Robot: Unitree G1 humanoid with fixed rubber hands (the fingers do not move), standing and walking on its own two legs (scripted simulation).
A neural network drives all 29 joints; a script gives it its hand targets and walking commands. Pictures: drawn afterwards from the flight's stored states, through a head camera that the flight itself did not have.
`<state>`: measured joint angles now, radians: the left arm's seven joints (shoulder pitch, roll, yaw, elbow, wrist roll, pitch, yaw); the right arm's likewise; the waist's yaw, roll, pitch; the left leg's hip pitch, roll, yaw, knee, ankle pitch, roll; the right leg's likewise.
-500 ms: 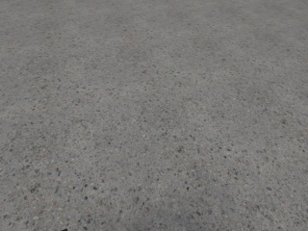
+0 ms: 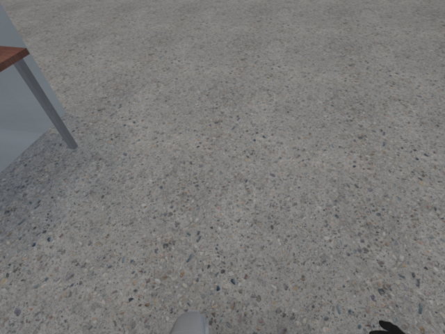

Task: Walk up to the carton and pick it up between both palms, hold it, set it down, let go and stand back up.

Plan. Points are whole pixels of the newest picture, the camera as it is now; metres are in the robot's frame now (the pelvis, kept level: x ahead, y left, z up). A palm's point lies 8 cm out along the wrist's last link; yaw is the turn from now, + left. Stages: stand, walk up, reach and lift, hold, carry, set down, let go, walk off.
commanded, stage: walk up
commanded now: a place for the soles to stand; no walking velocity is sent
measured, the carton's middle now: out of the picture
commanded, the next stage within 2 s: none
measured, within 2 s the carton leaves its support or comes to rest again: neither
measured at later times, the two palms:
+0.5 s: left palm (53, 304) +0.21 +0.40 -0.11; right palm (284, 235) +0.35 -0.11 -0.12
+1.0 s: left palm (39, 313) +0.20 +0.44 -0.14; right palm (171, 140) +0.70 +0.21 -0.11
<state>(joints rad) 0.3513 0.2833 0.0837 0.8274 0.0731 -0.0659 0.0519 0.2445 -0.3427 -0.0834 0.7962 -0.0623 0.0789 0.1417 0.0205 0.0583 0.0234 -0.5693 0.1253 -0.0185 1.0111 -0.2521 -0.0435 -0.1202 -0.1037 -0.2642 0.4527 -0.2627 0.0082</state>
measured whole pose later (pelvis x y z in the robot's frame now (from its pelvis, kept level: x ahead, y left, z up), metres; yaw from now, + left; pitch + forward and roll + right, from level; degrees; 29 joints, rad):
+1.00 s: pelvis +0.42 +0.27 -0.02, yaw +48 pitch -1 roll -3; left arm 0.48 0.31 0.05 0.74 0.05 -0.05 0.02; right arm 0.19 -0.26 -0.06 0.72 -0.05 0.00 0.11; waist 0.08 -0.01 0.09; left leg -0.52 0.09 0.08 0.65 -0.15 0.04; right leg 0.06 -0.14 -0.38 0.49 -0.46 0.06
